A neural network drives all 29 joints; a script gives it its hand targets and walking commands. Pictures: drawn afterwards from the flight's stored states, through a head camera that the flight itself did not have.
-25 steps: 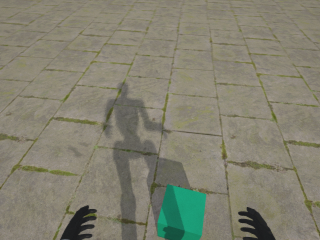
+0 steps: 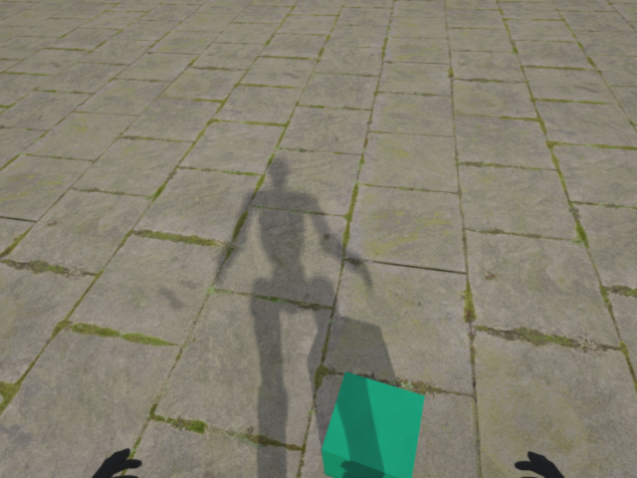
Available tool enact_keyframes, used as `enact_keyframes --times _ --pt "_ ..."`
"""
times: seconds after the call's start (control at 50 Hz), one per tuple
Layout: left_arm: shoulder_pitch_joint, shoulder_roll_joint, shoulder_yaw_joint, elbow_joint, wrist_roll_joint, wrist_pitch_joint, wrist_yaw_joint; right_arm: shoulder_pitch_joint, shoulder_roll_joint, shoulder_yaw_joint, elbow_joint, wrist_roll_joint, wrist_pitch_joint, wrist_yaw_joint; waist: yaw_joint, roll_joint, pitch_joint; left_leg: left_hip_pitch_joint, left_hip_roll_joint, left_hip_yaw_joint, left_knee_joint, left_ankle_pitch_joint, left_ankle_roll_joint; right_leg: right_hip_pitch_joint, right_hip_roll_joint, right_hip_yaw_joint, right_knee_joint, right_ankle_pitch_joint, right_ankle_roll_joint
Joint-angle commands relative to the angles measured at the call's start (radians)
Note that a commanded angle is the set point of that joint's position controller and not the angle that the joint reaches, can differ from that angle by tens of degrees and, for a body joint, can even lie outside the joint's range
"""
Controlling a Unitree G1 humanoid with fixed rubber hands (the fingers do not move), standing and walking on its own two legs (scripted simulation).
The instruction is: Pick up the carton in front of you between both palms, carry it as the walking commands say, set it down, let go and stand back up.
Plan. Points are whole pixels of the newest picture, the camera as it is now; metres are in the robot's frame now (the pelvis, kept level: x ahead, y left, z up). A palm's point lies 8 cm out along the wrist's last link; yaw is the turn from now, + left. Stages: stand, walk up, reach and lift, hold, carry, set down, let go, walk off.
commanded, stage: stand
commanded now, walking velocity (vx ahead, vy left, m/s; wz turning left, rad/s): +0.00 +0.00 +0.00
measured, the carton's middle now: (372, 437) +0.37 -0.09 -0.64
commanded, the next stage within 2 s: none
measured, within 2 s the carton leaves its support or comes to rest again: neither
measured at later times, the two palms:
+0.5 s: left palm out of the picture +0.10 +0.30 -0.08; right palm out of the picture +0.09 -0.30 -0.10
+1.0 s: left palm out of the picture +0.07 +0.31 -0.08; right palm out of the picture +0.06 -0.30 -0.10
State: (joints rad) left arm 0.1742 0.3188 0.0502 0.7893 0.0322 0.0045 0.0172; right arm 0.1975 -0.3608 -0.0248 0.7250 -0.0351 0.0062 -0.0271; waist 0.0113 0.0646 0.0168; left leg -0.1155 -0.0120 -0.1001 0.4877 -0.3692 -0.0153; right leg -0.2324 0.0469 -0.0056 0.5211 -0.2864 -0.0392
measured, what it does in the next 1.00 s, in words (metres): stands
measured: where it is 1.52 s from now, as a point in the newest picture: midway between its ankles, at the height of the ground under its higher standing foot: outside the picture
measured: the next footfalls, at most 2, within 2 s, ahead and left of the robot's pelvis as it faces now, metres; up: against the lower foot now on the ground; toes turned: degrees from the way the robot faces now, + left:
none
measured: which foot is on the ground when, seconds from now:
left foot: down 0.00-1.00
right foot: down 0.00-1.00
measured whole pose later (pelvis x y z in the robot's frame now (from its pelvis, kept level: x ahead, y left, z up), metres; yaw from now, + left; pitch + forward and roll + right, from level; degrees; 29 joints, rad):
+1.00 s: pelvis -0.03 +0.00 +0.01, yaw +0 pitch -2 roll +0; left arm 0.11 0.36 0.03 1.02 0.01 -0.01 0.00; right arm 0.17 -0.39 0.00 0.96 -0.02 -0.02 -0.02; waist 0.01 0.04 0.03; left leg -0.05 -0.01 -0.09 0.35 -0.26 -0.01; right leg -0.17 0.04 0.00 0.39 -0.18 -0.04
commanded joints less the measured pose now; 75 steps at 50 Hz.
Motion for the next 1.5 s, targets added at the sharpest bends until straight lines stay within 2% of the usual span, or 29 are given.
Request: enact_keyframes --times 0.0,0.7,1.48 --pt "-0.019 0.177 0.040 -0.038 -0.002 -0.013 0.006 -0.002 -0.130 -0.029 -0.042 0.003 -0.014 -0.007 -0.004 -0.067 -0.080 -0.039 0.065 -0.029 -0.032 0.367 0.007 0.125 -0.129 0.124 -0.066 0.415 0.007" --pt "-0.097 0.209 0.019 0.149 -0.016 -0.020 -0.007 -0.037 -0.178 -0.006 0.149 0.009 -0.031 0.000 0.001 -0.056 -0.011 -0.046 0.094 -0.061 -0.180 0.240 0.028 0.148 -0.139 0.142 -0.178 0.221 0.000" --pt "-0.127 0.239 -0.002 0.232 -0.024 -0.024 -0.008 -0.062 -0.197 0.001 0.238 0.014 -0.030 0.005 -0.001 -0.061 -0.016 -0.022 0.106 -0.057 -0.216 0.245 0.032 0.162 -0.153 0.152 -0.208 0.252 -0.003"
